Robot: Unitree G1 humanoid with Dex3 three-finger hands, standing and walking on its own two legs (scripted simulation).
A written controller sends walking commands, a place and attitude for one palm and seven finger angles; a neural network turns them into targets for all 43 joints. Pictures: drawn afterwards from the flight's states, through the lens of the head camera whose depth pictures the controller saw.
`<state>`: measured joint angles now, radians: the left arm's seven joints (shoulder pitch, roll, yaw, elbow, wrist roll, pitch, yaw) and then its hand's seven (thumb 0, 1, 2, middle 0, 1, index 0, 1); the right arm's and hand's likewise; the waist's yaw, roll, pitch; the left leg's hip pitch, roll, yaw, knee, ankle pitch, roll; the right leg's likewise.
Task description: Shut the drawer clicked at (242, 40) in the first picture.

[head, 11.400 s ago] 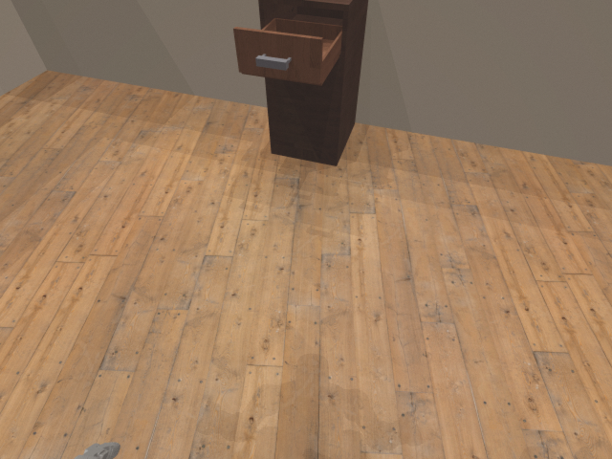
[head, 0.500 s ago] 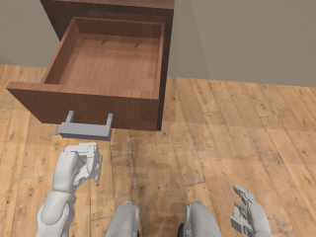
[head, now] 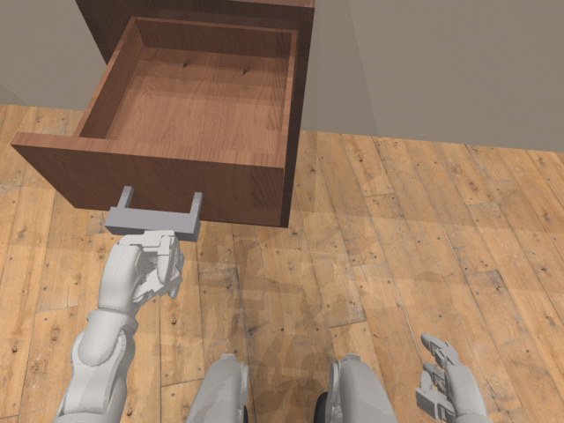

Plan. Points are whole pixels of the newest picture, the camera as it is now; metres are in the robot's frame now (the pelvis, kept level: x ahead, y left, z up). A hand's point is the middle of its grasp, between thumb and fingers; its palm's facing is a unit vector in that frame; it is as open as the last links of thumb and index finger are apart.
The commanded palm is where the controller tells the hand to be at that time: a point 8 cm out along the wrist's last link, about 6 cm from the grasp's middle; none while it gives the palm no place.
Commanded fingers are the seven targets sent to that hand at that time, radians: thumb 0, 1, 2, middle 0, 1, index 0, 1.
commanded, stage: push the drawer shut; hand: left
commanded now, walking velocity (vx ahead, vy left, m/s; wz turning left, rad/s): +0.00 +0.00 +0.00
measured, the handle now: (158, 210) +0.39 +0.19 +0.03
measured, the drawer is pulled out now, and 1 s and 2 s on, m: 0.29 0.17 0.05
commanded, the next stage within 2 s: none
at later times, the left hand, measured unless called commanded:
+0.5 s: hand (185, 228) +0.37 +0.15 +0.02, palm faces -0.08 -1.00 -0.04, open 3.1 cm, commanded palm +0.36 +0.20 +0.03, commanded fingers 0.00 0.90 0.90 -1.40 -1.60 -1.40 -1.60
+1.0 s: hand (191, 194) +0.42 +0.15 +0.02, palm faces -0.08 -1.00 -0.05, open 3.0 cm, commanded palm +0.42 +0.20 +0.03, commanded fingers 0.00 0.90 0.90 -1.40 -1.60 -1.40 -1.60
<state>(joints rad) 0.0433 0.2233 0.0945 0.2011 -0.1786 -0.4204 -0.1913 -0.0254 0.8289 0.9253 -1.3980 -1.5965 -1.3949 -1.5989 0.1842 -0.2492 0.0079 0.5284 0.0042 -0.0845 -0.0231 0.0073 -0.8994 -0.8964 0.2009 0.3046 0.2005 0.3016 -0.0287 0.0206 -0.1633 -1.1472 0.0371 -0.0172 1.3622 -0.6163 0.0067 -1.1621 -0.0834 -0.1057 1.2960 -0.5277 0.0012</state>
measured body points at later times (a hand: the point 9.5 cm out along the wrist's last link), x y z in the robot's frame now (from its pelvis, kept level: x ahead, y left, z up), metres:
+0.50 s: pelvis -0.01 +0.01 +0.00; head +0.11 +0.02 +0.44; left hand +0.36 +0.21 +0.03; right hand +0.12 -0.25 -0.10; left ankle +0.01 +0.11 -0.61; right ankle +0.04 -0.13 -0.61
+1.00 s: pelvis -0.02 +0.01 +0.00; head +0.12 +0.02 +0.43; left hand +0.42 +0.21 +0.03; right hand +0.08 -0.26 -0.12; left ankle +0.01 +0.11 -0.61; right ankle +0.04 -0.13 -0.61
